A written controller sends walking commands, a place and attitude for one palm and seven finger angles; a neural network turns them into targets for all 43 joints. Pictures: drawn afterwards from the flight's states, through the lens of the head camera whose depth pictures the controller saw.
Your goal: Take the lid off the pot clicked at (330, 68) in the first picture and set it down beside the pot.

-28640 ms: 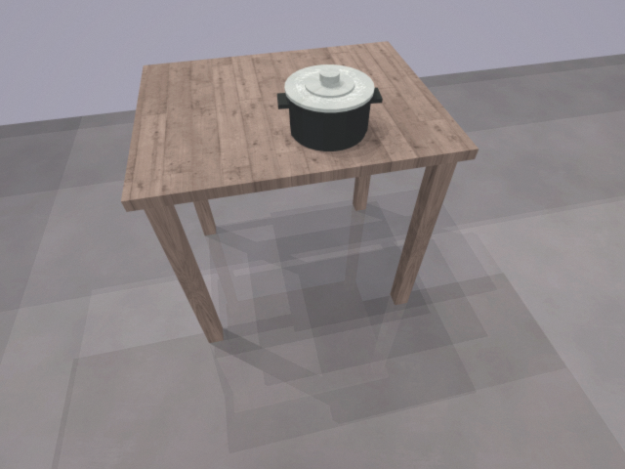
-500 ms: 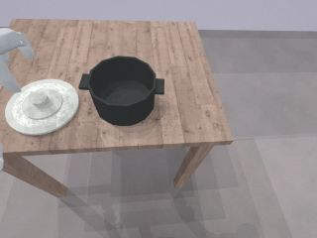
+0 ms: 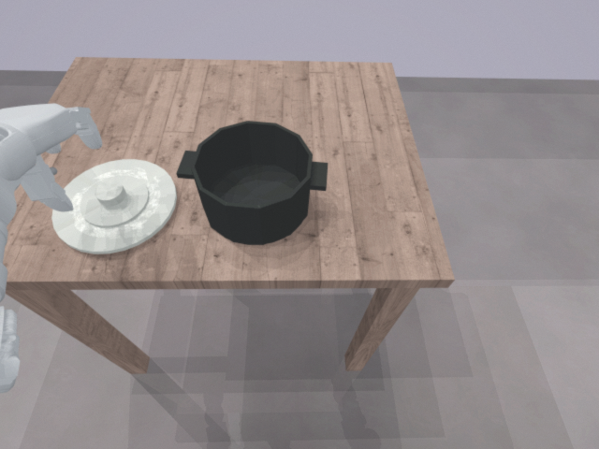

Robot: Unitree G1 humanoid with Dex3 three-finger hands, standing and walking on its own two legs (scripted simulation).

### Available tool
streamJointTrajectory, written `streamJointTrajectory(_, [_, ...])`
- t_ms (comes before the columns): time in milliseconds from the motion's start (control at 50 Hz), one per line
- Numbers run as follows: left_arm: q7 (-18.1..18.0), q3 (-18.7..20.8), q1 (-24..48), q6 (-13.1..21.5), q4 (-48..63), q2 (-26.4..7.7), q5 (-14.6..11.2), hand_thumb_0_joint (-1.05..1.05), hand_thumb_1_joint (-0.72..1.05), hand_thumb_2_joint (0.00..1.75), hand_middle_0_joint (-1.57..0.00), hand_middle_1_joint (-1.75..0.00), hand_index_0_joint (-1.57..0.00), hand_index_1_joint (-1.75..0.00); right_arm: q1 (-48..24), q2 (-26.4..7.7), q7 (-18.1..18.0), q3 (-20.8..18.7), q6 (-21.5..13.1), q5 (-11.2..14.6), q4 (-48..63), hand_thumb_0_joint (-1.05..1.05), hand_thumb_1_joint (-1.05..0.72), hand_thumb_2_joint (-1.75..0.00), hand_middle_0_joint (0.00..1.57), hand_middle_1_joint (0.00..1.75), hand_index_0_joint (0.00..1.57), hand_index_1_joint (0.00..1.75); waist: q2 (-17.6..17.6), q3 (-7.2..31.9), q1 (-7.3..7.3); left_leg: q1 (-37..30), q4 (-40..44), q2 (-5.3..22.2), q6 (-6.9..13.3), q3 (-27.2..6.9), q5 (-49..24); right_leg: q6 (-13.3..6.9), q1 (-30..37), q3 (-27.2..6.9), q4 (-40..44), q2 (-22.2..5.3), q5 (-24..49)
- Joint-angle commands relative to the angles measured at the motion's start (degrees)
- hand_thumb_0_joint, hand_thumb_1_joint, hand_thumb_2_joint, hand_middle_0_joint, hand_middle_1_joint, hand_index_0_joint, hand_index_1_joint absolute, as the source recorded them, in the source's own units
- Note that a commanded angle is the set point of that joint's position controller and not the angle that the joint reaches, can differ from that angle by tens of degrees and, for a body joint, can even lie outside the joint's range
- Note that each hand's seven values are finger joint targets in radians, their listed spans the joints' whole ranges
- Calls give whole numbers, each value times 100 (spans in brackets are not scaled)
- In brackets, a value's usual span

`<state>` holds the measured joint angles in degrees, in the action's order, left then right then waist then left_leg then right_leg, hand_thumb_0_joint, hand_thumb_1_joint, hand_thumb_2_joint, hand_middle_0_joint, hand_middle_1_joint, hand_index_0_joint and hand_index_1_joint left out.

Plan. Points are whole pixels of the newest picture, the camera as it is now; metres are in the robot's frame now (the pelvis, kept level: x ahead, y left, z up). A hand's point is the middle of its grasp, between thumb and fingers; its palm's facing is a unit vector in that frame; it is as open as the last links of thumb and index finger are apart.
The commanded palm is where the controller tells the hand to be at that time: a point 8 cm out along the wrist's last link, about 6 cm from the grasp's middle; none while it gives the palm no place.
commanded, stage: draw the hand back to the body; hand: left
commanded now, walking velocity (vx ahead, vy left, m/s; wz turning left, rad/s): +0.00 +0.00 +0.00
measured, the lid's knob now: (110, 193) +0.51 +0.31 -0.01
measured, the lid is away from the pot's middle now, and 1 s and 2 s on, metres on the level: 0.24 0.24 0.24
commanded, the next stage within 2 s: step back with the hand held close in 1.76 s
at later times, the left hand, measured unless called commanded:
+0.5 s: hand (83, 168) +0.40 +0.24 +0.17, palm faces +0.40 -0.87 -0.28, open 9.9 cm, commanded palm +0.34 +0.27 +0.19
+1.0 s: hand (88, 248) +0.29 +0.20 +0.17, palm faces +0.44 -0.85 -0.27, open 7.7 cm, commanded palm +0.23 +0.23 +0.18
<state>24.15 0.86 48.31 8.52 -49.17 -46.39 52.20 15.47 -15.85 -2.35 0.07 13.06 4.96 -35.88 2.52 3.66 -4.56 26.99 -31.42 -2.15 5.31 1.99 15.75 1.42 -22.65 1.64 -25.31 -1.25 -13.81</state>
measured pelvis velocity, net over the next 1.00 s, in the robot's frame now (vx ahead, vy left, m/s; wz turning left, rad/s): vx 0.00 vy -0.07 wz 0.00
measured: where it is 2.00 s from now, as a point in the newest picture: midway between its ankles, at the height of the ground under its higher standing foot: outside the picture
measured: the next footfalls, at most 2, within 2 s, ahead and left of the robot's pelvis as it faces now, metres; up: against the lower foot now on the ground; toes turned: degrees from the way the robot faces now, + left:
none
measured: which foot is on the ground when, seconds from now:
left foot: down 0.00-1.00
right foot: down 0.00-1.00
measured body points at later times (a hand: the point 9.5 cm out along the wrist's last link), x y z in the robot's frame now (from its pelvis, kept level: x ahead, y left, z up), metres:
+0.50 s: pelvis +0.02 -0.04 +0.01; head +0.04 -0.05 +0.46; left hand +0.37 +0.28 +0.19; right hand +0.14 -0.30 -0.10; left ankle -0.01 +0.06 -0.73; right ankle -0.02 -0.16 -0.73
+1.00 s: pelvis +0.00 -0.07 +0.01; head -0.01 -0.10 +0.46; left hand +0.26 +0.24 +0.19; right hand +0.18 -0.30 -0.08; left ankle -0.01 +0.06 -0.73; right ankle -0.02 -0.16 -0.73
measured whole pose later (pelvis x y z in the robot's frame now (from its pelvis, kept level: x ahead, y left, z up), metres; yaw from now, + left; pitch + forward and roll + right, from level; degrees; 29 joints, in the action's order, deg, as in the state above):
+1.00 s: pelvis +0.00 -0.07 +0.01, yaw +0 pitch -3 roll +0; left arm -4.8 19.2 0.4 4.2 -2.8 -21.4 -5.8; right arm 9.3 -13.9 -3.5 1.6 -3.0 2.7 -37.9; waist 3.8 -1.2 1.6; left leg 5.4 -21.7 1.6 -0.6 0.9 13.2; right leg -2.9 -3.2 2.3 -19.7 2.7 -13.5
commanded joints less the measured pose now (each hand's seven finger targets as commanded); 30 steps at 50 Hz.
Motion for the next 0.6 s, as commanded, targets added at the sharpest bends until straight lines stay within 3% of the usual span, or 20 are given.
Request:
streamJointTrajectory(0, [-1471,784,2349,146,1632,90,-3872,0,7,47,-29,-96,-29,-96,575,-707,-185,-156,-568,29,836,0,-90,-90,20,30,20,30,353,1506,-143,-3368,529,765,-371,-1002,-1673,-497,-351,190,248,254,369])
streamJointTrajectory(20, [-1812,1321,2050,163,1733,-181,-4333,0,7,47,-29,-96,-29,-96,472,-788,-255,-162,-711,-31,853,0,-90,-90,20,30,20,30,192,1676,-25,-3362,608,768,-341,-986,-1600,-504,-112,97,350,212,387])
streamJointTrajectory(40, [-2047,1563,1720,127,1431,-328,-4559,0,7,47,-29,-96,-29,-96,374,-853,-295,-105,-776,-57,762,0,-90,-90,20,30,20,30,-136,1598,46,-3052,638,694,-291,-831,-1364,-487,135,47,403,186,552])
streamJointTrajectory(60, [-2227,1657,1885,129,1633,-345,-4765,0,7,47,-29,-96,-29,-96,340,-869,-307,-93,-853,-83,704,0,-90,-90,20,30,20,30,-205,1583,58,-2813,682,630,-311,-695,-1500,-475,427,30,413,181,838])
streamJointTrajectory(80, [-2364,1772,1916,152,1864,-337,-4898,0,7,47,-29,-96,-29,-96,310,-878,-300,-110,-947,-103,669,0,-90,-90,20,30,20,30,-42,1655,83,-2809,650,598,-334,-573,-1824,-470,636,27,396,171,1090])
streamJointTrajectory(120, [-2543,1845,1663,164,2290,-163,-5052,0,11,49,-29,-93,-29,-93,246,-833,-242,-113,-1123,-164,630,0,-90,-90,20,30,20,30,629,1746,157,-3041,603,588,-445,-545,-2594,-472,784,38,373,162,1377])
streamJointTrajectory(140, [-2620,2050,1432,165,2485,-312,-5093,0,13,50,-29,-91,-29,-91,216,-845,-210,-115,-1179,-196,600,0,-90,-90,20,30,20,30,705,1746,225,-3058,598,608,-478,-540,-2804,-474,892,47,378,158,1434])
streamJointTrajectory(160, [-2675,2087,1150,143,2630,-196,-5152,0,16,51,-28,-90,-28,-90,143,-797,-178,-104,-1237,-215,619,0,-90,-90,20,30,20,30,892,1614,257,-3008,587,585,-483,-478,-2944,-471,993,39,394,159,1587])
streamJointTrajectory(200, [-2737,2099,512,68,2647,45,-5266,0,20,53,-28,-86,-28,-86,81,-775,-139,-109,-1318,-235,611,0,-90,-90,20,30,20,30,564,1443,289,-2848,610,586,-476,-438,-3032,-443,1174,75,385,172,1770])
streamJointTrajectory(240, [-2795,2288,428,113,3360,-122,-5339,0,24,56,-27,-83,-27,-83,-25,-783,-122,-127,-1415,-244,645,0,-90,-90,20,30,20,30,488,1592,334,-2876,604,606,-445,-406,-3286,-429,1441,93,352,146,2040])
streamJointTrajectory(280, [-2816,2215,8,88,3726,136,-5384,0,28,58,-27,-80,-27,-80,-102,-743,-90,-146,-1519,-256,657,0,-90,-90,20,30,20,30,700,1637,346,-3002,552,590,-442,-371,-3562,-404,1471,72,352,161,2201])
streamJointTrajectory(300, [-2842,2272,-257,39,3696,164,-5411,0,30,59,-27,-78,-27,-78,-83,-750,-86,-157,-1533,-265,616,0,-90,-90,20,30,20,30,530,1565,351,-2970,544,594,-430,-342,-3604,-393,1495,83,353,167,2290])
streamJointTrajectory(320, [-2855,2348,-633,-35,3556,181,-5439,0,32,60,-27,-76,-27,-76,-79,-765,-86,-173,-1521,-263,592,0,-90,-90,20,30,20,30,212,1454,369,-2798,543,577,-384,-289,-3491,-379,1590,76,355,175,2387])
streamJointTrajectory(340, [-2845,2308,-698,-48,3565,237,-5455,0,34,61,-26,-75,-26,-75,-115,-769,-94,-179,-1517,-250,573,0,-90,-90,20,30,20,30,129,1328,364,-2639,567,552,-362,-225,-3356,-378,1696,70,368,153,2474])
streamJointTrajectory(380, [-2841,2208,-621,-26,4245,340,-5498,0,38,63,-26,-71,-26,-71,-265,-738,-96,-176,-1569,-222,630,0,-90,-90,20,30,20,30,412,1429,362,-2772,579,515,-336,-203,-3325,-366,1721,54,370,138,2528])
streamJointTrajectory(420, [-2876,2240,-1010,-117,4096,426,-5530,0,42,65,-25,-68,-25,-68,-288,-737,-105,-178,-1575,-222,561,0,-90,-90,20,30,20,30,111,1250,360,-2666,602,479,-302,-179,-3080,-351,1714,59,395,160,2481])
streamJointTrajectory(460, [-2910,2322,-1007,-125,4355,325,-5544,0,47,67,-25,-65,-25,-65,-380,-741,-129,-177,-1580,-211,557,0,-90,-90,20,30,20,30,89,1282,363,-2637,656,421,-274,-105,-2879,-339,1855,31,416,147,2583])
streamJointTrajectory(500, [-2936,2316,-1158,-93,4731,396,-5551,0,51,70,-24,-62,-24,-62,-487,-684,-130,-159,-1648,-214,566,0,-90,-90,20,30,20,30,358,1344,399,-2753,638,389,-265,-101,-2915,-340,1910,16,408,126,2652])
streamJointTrajectory(540, [-2949,2206,-1339,-103,4836,583,-5586,0,55,72,-24,-58,-24,-58,-565,-660,-129,-154,-1680,-202,559,0,-90,-90,20,30,20,30,250,1216,379,-2739,682,373,-264,-99,-2748,-330,1886,20,453,133,2574])
streamJointTrajectory(580, [-2977,2359,-1833,-135,4767,550,-5620,0,59,74,-24,-55,-24,-55,-633,-651,-138,-151,-1687,-215,547,0,-90,-90,20,30,20,30,57,1082,448,-2620,724,338,-244,-52,-2498,-315,1943,24,464,138,2582])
